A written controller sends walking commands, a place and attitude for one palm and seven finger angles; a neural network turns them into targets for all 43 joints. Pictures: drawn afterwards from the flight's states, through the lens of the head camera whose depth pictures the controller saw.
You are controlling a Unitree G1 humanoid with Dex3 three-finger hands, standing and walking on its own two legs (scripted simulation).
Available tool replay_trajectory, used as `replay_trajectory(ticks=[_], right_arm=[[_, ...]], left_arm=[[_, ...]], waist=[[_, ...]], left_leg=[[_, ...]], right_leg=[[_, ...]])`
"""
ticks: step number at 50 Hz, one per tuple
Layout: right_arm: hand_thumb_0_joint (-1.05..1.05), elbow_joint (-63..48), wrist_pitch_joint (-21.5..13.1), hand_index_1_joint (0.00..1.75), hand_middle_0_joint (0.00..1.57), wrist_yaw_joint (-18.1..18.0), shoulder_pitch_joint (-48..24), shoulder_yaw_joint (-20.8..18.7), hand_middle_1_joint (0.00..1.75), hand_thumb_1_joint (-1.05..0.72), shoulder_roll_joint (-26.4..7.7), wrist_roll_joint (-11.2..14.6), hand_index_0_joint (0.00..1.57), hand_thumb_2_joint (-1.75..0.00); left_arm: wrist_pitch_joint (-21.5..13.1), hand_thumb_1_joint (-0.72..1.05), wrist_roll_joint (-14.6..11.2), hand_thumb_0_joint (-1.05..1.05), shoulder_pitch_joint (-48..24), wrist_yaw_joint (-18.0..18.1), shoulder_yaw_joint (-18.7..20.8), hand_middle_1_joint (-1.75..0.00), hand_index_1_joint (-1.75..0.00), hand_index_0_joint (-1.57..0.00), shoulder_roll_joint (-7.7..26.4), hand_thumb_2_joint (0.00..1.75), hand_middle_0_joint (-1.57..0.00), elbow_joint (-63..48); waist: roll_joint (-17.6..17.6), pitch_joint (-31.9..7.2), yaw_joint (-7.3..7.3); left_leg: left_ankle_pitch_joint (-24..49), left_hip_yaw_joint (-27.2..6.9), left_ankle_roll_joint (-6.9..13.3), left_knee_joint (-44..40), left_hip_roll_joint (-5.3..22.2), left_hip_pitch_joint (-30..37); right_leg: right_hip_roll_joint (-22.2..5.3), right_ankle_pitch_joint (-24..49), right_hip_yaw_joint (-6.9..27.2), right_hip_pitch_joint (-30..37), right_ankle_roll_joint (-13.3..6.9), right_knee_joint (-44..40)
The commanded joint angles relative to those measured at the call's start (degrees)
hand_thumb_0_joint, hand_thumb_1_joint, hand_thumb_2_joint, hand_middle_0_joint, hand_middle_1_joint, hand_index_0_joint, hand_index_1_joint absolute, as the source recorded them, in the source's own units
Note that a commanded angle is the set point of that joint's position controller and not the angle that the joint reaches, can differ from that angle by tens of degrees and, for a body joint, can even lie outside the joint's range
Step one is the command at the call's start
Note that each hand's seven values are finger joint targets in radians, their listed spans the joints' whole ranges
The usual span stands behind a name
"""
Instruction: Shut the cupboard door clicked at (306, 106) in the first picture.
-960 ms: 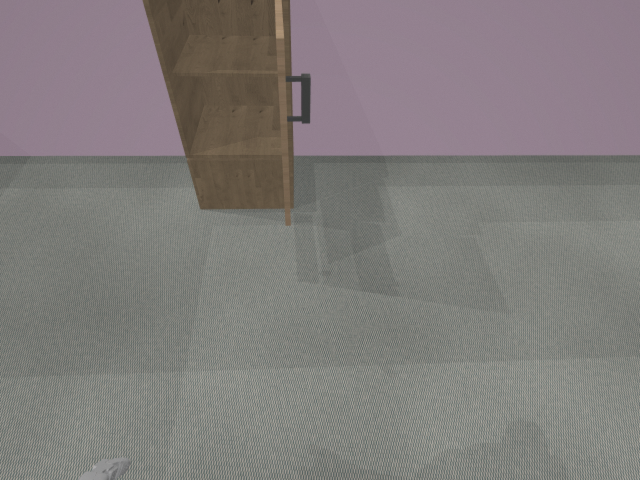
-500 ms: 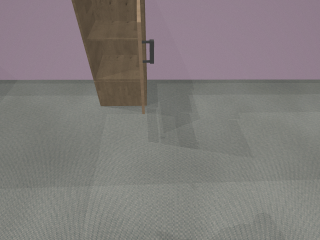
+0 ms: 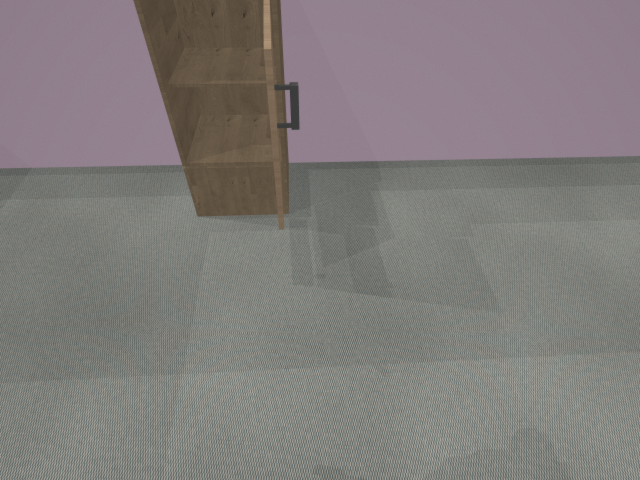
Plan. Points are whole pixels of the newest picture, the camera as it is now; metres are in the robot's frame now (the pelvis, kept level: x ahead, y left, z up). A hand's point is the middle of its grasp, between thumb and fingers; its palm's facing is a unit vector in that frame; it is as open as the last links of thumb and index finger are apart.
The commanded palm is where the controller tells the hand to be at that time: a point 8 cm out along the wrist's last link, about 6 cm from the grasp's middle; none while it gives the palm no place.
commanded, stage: look at it before walking up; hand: left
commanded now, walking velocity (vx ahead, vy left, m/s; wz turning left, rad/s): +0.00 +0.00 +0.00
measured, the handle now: (287, 107) +1.01 +0.14 -0.04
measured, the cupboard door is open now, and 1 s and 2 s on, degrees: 92 92 92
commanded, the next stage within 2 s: walk around to get in front in 0.48 s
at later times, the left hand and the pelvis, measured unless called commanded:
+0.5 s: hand out of the picture +0.07 +0.24 -0.16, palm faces -0.04 -0.95 -0.32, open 7.4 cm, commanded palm none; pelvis +0.00 +0.00 +0.00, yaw +0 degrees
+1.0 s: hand out of the picture +0.06 +0.17 -0.18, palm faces -0.15 -0.95 -0.28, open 7.4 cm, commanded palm none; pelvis -0.02 -0.03 -0.03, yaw -11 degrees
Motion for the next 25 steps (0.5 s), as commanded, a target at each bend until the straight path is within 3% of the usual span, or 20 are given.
replay_trajectory(ticks=[1,8,25], right_arm=[[0.0,-3.37,-1.4,0.3,0.2,-0.74,-3.2,-2.41,0.3,-0.9,-11.78,0.23,0.2,-0.9],[0.0,-3.13,-1.31,0.3,0.2,-0.7,-3.1,-2.45,0.3,-0.9,-11.59,0.25,0.2,-0.9],[0.0,-2.87,-1.48,0.3,0.2,-0.78,-3.19,-2.39,0.3,-0.9,-11.79,0.31,0.2,-0.9]], left_arm=[[-1.61,0.9,-0.06,0.0,-2.7,0.87,2.56,-0.3,-0.3,-0.2,11.91,0.9,-0.2,-3.49],[-1.61,0.9,0.01,0.0,-2.41,0.88,2.57,-0.3,-0.3,-0.2,11.8,0.9,-0.2,-3.34],[-1.76,0.9,-0.01,0.0,-1.79,0.87,2.5,-0.3,-0.3,-0.2,11.82,0.9,-0.2,-2.81]], waist=[[-0.32,-2.05,0.41],[-0.27,-1.02,0.44],[0.86,-2.72,0.41]], left_leg=[[4.59,-5.57,1.98,-4.02,6.06,0.13],[3.33,-5.49,1.9,-4.21,5.97,-0.18],[6.17,-5.6,1.91,-4.24,6.37,1.23]], right_leg=[[-6.63,3.36,5.97,-0.64,-1.7,-4.5],[-6.58,1.56,6.42,-1.67,-1.7,-5.28],[-6.59,5.55,6.11,-0.23,-1.66,-4.87]])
